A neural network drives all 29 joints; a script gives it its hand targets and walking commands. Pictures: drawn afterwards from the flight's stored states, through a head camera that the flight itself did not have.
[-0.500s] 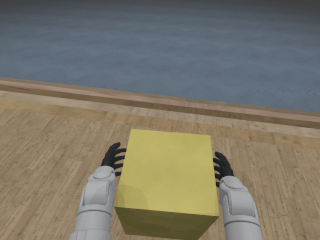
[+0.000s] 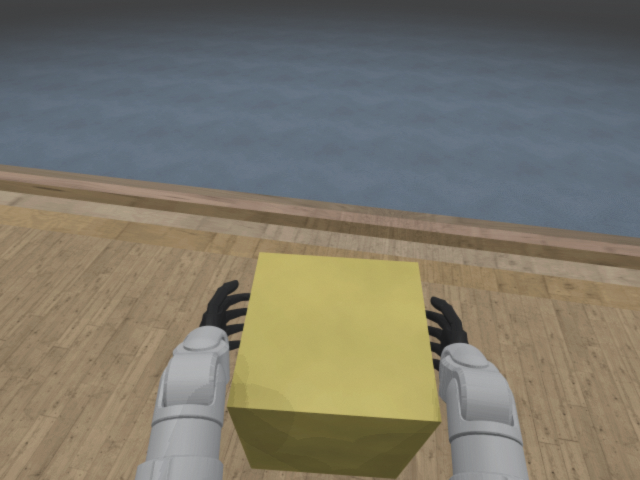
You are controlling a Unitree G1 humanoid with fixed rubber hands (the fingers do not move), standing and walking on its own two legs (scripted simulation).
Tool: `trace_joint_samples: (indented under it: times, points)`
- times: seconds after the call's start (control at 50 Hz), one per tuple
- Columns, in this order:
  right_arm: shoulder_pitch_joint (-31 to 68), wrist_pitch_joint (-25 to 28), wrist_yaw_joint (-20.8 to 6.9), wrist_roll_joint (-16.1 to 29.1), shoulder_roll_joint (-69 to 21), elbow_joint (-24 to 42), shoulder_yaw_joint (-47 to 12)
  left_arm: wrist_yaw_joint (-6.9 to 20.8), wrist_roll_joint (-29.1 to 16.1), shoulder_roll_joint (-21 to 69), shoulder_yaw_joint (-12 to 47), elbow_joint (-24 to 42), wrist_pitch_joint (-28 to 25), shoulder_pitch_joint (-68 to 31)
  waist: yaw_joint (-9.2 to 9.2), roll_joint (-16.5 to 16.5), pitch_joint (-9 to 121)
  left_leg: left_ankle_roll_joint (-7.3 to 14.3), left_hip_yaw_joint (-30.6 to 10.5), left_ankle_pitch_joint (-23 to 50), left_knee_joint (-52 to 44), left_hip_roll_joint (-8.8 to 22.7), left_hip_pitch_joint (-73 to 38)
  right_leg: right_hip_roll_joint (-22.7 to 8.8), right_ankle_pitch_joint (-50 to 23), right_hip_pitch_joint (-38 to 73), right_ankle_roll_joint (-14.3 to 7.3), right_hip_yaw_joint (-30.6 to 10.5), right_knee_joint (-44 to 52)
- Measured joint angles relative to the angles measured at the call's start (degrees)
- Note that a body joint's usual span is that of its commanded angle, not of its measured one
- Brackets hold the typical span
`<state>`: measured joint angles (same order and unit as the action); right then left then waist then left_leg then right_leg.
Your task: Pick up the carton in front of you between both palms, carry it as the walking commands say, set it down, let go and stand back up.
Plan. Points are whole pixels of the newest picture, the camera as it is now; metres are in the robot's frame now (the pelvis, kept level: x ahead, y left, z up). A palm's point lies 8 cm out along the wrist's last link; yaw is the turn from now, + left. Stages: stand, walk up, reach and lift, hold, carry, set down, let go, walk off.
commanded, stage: hold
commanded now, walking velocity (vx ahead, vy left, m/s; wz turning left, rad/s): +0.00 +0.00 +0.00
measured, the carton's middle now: (330, 370) +0.29 +0.00 -0.02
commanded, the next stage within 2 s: carry in 0.32 s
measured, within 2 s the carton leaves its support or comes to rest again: neither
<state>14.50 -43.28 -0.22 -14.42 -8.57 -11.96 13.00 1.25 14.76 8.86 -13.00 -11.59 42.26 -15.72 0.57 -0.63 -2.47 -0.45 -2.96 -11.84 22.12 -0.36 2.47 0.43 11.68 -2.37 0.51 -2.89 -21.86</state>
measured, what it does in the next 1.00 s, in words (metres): walks ahead: left foot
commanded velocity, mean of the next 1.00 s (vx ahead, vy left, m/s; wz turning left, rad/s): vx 0.36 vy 0.00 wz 0.00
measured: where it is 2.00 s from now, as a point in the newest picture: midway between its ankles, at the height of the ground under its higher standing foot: (329, 346)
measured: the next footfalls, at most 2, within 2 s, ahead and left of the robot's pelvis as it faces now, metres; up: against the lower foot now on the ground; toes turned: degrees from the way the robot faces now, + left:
left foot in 1.00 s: +0.39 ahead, +0.11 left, +0.00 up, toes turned +11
right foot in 1.48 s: +0.71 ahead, -0.09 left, +0.00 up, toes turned -11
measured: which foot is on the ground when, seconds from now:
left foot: down 0.00-0.68, up 0.70-0.98, down 1.00-1.00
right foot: down 0.00-1.00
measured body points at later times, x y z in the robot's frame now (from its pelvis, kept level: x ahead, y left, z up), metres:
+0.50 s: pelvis +0.01 +0.01 -0.01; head -0.03 +0.01 +0.44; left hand +0.32 +0.16 +0.07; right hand +0.32 -0.15 +0.05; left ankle +0.01 +0.13 -0.74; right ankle +0.01 -0.13 -0.74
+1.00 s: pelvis +0.24 +0.01 -0.02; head +0.22 +0.01 +0.43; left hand +0.52 +0.17 +0.09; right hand +0.52 -0.14 +0.08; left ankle +0.35 +0.10 -0.74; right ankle +0.07 -0.10 -0.74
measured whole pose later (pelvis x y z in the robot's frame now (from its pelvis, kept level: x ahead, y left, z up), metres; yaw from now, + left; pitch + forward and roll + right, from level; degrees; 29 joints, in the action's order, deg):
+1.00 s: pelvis +0.24 +0.01 -0.02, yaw -1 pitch +3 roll +1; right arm 8.9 -71.1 6.1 -5.2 -7.6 21.9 6.2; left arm -5.1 5.2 7.9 -6.8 22.1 70.6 -10.8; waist 1.6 1.6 7.1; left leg 1.4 11.8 -10.9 29.7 1.6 27.5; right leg -4.6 26.3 0.2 2.1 7.5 -23.5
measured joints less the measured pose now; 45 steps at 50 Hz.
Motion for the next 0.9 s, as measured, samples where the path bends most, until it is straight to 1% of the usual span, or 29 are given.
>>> trace_joint_samples:
  times: [0.02,0.12,0.28,0.32,0.34,0.38,0.4,0.42,0.46,0.48,0.5,0.54,0.58,0.6,0.66,0.68,0.7,0.72,0.76,0.78,0.8,0.84,0.9]
  points:
    - [0.3,-0.2,0.0,-0.2,-0.1,-0.1,0.1,0.0,-0.1,0.1,-0.4,-0.1,0.1,-0.3,-0.25,-0.1,-0.1,0.0,-0.1,0.0,0.1,0.0,0.0,0.0,-0.1,0.1,0.0,0.1,0.0]
    - [1.1,-0.5,-0.1,-0.4,-0.2,-0.4,1.0,0.3,0.3,0.3,-1.2,-1.0,0.1,-1.3,-0.03,-0.1,-0.4,0.0,-0.1,0.0,0.4,0.0,-0.3,0.1,-0.1,0.4,0.0,0.0,-0.3]
    - [1.4,-0.3,-0.3,-0.5,-0.3,-0.6,1.4,0.6,0.9,0.6,-1.7,-1.1,0.5,-2.2,-0.89,-0.2,-0.9,-0.1,-0.6,0.1,1.2,0.0,0.3,0.0,-0.3,0.3,0.0,0.5,-0.3]
    - [1.3,-0.5,-0.3,-0.4,-0.3,-0.3,1.4,0.6,0.9,0.5,-1.5,-1.0,0.6,-2.2,-0.78,-0.2,-0.1,-0.1,-0.3,-0.2,1.9,0.0,1.5,0.1,-0.1,-1.0,0.1,0.3,-1.3]
    - [1.2,-0.8,-0.2,-0.3,-0.3,-0.5,1.3,0.6,0.9,0.5,-1.4,-0.9,1.0,-2.0,-0.86,-0.1,1.3,-0.1,-0.3,-1.6,3.2,0.0,3.1,0.1,1.0,-2.7,0.0,0.3,-2.5]
    - [0.7,-1.6,0.3,0.1,-0.1,-0.2,0.9,0.2,0.6,0.5,-1.1,-1.1,1.6,-1.8,-1.03,0.1,4.2,-0.2,-0.1,-7.6,6.1,0.1,6.3,0.0,5.4,-5.4,-0.1,0.6,-4.3]
    - [0.6,-2.1,0.3,0.4,0.1,0.4,0.6,0.2,0.6,0.5,-0.8,-0.5,2.2,-1.8,-1.13,0.2,5.4,-0.2,0.3,-9.5,7.2,0.3,8.0,0.0,6.5,-6.7,-0.1,0.8,-4.7]
    - [0.5,-2.6,0.4,0.8,0.4,1.2,0.2,0.0,0.4,0.4,-0.4,0.5,2.7,-1.8,-1.23,0.2,6.5,-0.2,0.7,-10.6,8.3,0.6,9.6,-0.1,6.5,-8.1,-0.1,0.9,-5.2]
    - [0.7,-3.6,0.5,1.9,1.0,2.8,-0.5,-0.5,-0.1,0.4,0.3,2.7,4.2,-1.7,-1.35,0.6,8.0,-0.2,1.8,-9.5,9.0,0.7,11.6,-0.5,6.3,-10.4,-0.1,0.8,-6.8]
    - [0.5,-4.3,0.7,2.4,1.1,3.7,-1.0,-0.8,-0.7,0.0,0.9,4.0,5.2,-1.4,-1.23,1.1,8.7,-0.1,2.3,-7.9,8.3,0.4,11.7,-0.9,7.7,-11.5,-0.2,0.5,-8.3]
    - [0.3,-5.2,1.3,2.9,1.1,4.9,-1.6,-1.4,-1.5,-0.4,1.8,5.6,6.5,-1.0,-1.15,1.3,9.3,0.4,2.7,-6.4,7.6,0.2,11.7,-1.3,10.8,-12.7,-0.5,0.5,-10.4]
    - [0.1,-8.0,2.4,3.9,0.8,7.6,-2.9,-1.9,-3.5,-1.9,2.7,8.5,9.0,-0.3,-1.02,0.6,10.2,1.1,3.3,-3.6,6.4,0.6,12.0,-1.9,13.0,-16.0,-0.8,3.0,-15.8]
    - [-0.5,-10.7,4.0,5.1,0.5,10.4,-4.3,-2.6,-6.1,-3.3,3.3,11.3,12.1,0.1,-0.88,0.2,10.7,1.0,3.7,-3.9,4.9,1.2,11.4,-2.2,13.3,-17.9,-1.2,5.3,-16.5]
    - [-0.9,-12.0,4.8,5.4,0.4,12.0,-5.0,-3.2,-7.0,-4.0,3.8,12.6,13.6,0.1,-0.74,0.1,10.9,0.7,3.8,-4.1,3.9,1.5,10.9,-2.1,12.3,-18.2,-1.1,6.2,-15.1]
    - [-2.0,-16.2,6.1,6.2,0.6,16.9,-6.5,-3.7,-8.9,-4.8,4.5,15.8,17.6,-0.3,-0.52,0.0,11.2,-0.4,3.8,-5.7,3.7,2.4,10.0,-1.6,6.4,-16.3,-0.6,9.8,-5.9]
    - [-2.2,-17.6,6.3,6.6,0.9,18.6,-6.2,-4.1,-9.2,-4.5,4.7,16.6,18.6,-0.6,-0.67,-0.6,11.1,-0.6,3.3,-7.2,5.4,2.7,10.2,-1.4,2.7,-15.4,-1.1,10.6,-4.6]
    - [-2.7,-18.9,6.3,7.2,1.4,20.5,-5.6,-4.6,-9.4,-3.5,4.9,17.2,19.3,-0.8,-0.76,-1.4,11.2,-0.2,3.5,-9.1,9.0,3.5,11.5,-1.0,1.3,-15.0,-1.8,11.4,-4.9]
    - [-3.5,-20.1,6.3,7.9,2.0,22.1,-5.2,-4.9,-9.0,-2.2,5.0,17.6,19.9,-0.7,-0.86,-1.5,11.5,0.2,4.6,-11.4,14.0,3.8,13.5,-1.2,2.3,-14.7,-2.3,12.1,-5.7]
    - [-4.5,-22.1,6.3,9.3,2.5,24.2,-4.3,-5.5,-8.0,-0.3,5.5,19.8,21.2,0.8,-1.00,0.0,11.8,0.5,6.6,-15.5,24.2,3.2,18.4,-2.3,5.0,-13.3,-2.7,12.7,-5.5]
    - [-4.8,-22.9,6.3,9.8,2.3,24.8,-4.1,-5.8,-7.8,-0.1,5.9,21.4,22.0,2.1,-0.99,0.6,11.9,0.5,7.6,-16.0,27.7,3.1,20.9,-2.5,5.5,-12.1,-2.7,12.8,-4.2]
    - [-5.2,-23.6,6.3,9.9,1.9,25.6,-4.2,-5.9,-7.9,-0.5,6.6,23.1,22.7,3.4,-0.91,1.1,11.9,0.4,8.6,-15.2,29.2,3.2,22.9,-2.7,5.4,-10.6,-2.3,12.6,-2.4]
    - [-6.1,-24.4,6.3,9.6,0.9,28.0,-4.9,-6.0,-8.4,-1.0,7.0,27.0,24.1,5.4,-0.35,1.8,11.4,0.1,9.9,-11.9,27.6,3.3,25.7,-3.0,5.1,-7.6,-1.7,12.1,0.9]
    - [-7.2,-25.2,6.3,9.7,1.1,31.7,-6.6,-6.1,-9.0,-1.2,7.3,31.6,25.7,6.6,0.85,2.0,10.3,0.0,11.3,-7.3,20.6,3.1,28.1,-3.3,6.4,-3.0,-1.0,11.4,3.7]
